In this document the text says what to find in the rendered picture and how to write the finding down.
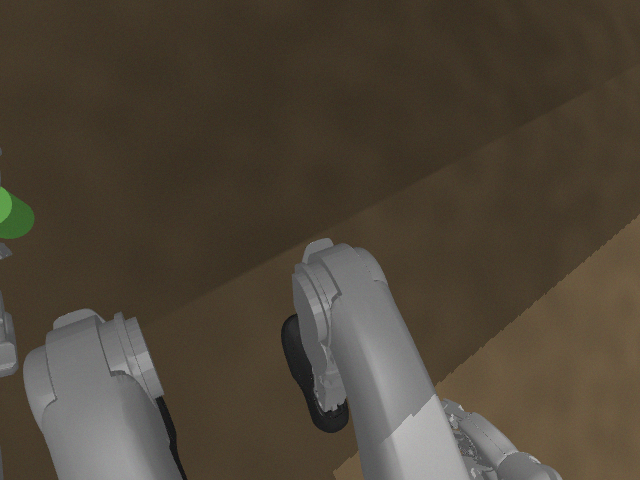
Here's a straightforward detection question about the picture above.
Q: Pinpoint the left robot arm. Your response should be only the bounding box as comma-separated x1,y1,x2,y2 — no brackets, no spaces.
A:
0,290,19,480

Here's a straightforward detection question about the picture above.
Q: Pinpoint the can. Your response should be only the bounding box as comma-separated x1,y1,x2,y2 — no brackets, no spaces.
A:
0,187,34,239

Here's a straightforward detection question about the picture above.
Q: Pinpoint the right robot hand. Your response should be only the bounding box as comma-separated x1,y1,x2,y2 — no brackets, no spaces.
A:
440,398,519,480

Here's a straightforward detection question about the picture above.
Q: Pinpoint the right robot arm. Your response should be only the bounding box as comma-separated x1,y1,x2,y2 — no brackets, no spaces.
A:
497,452,563,480

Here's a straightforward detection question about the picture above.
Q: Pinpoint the right robot foot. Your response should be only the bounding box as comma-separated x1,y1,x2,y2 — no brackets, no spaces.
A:
281,314,349,433

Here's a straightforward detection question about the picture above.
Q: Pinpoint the left robot foot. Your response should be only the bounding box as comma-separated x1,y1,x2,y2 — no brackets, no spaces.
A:
156,396,188,480

